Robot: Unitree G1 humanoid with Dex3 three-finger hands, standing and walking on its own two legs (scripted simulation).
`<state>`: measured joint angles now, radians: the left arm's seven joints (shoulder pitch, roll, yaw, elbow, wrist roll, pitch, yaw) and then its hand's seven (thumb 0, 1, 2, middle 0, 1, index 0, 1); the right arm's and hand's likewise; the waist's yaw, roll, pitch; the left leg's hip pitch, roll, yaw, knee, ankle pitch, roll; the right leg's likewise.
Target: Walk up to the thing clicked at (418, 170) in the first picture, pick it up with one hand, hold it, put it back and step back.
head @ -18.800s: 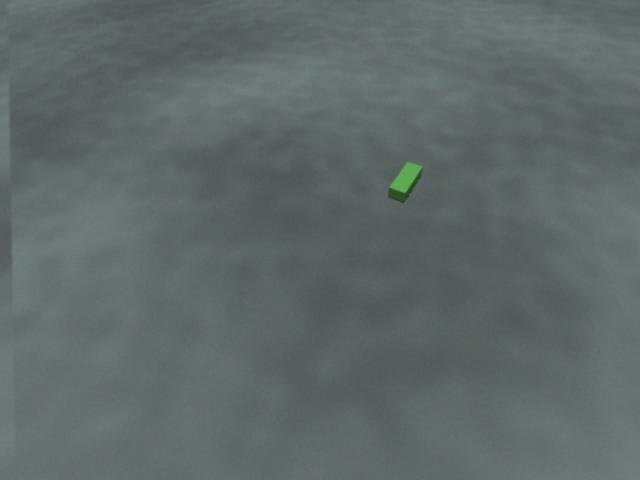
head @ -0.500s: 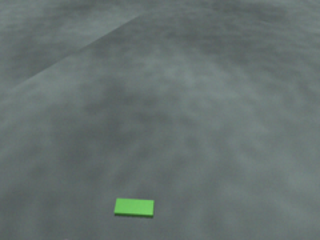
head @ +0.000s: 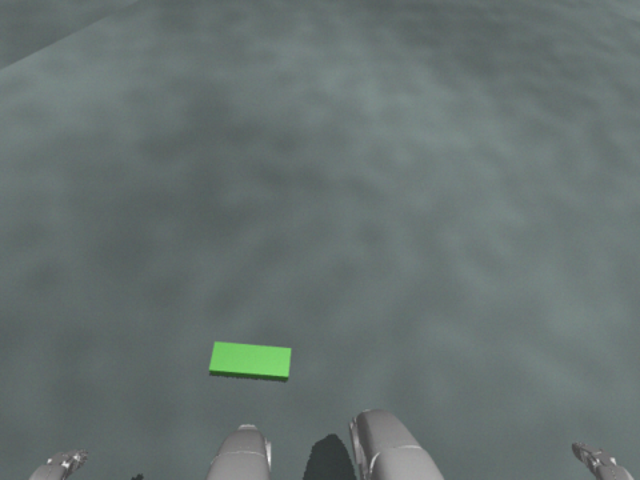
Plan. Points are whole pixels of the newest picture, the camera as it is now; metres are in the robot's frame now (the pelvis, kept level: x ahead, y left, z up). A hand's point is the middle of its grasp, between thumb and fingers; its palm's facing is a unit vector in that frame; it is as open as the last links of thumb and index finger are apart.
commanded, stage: walk up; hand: left
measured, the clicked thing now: (251, 361) +0.40 +0.17 -0.73
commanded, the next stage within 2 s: none
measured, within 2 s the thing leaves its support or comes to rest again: neither
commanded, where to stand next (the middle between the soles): +0.06 -0.01 m, yaw -3 degrees
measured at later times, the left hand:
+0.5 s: hand out of the picture +0.00 +0.30 -0.13, palm faces -0.03 -0.85 -0.52, open 7.4 cm
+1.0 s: hand (160, 448) +0.15 +0.23 -0.18, palm faces -0.16 -0.93 -0.32, open 7.4 cm
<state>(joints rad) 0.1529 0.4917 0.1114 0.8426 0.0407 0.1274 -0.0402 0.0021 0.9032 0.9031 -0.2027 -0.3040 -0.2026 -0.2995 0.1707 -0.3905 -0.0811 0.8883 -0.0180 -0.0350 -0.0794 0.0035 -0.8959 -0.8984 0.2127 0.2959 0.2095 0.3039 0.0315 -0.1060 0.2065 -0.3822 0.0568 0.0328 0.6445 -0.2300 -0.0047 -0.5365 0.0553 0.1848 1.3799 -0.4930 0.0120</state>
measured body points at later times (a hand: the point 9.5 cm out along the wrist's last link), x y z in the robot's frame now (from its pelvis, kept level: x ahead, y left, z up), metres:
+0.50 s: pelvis -0.03 -0.01 -0.01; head -0.01 -0.03 +0.44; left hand +0.01 +0.34 -0.09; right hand +0.02 -0.34 -0.14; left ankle +0.00 +0.13 -0.70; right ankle -0.05 -0.21 -0.72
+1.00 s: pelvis -0.01 -0.02 -0.01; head +0.07 +0.02 +0.43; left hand +0.16 +0.28 -0.15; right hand +0.01 -0.38 -0.07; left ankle +0.02 +0.14 -0.72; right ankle +0.02 -0.19 -0.69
